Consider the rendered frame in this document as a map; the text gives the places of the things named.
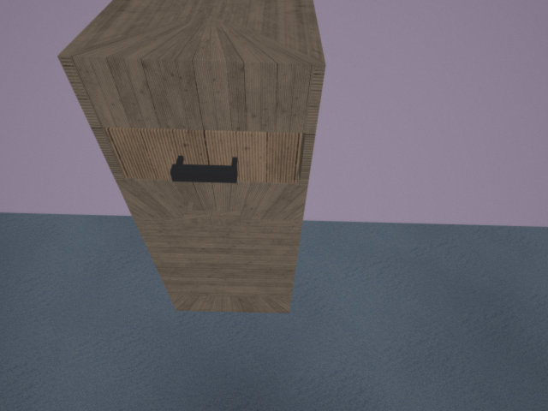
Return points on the cabinet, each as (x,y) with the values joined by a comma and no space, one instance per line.
(228,65)

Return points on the handle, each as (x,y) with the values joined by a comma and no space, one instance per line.
(203,173)
(212,218)

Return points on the drawer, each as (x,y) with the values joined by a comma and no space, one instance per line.
(148,153)

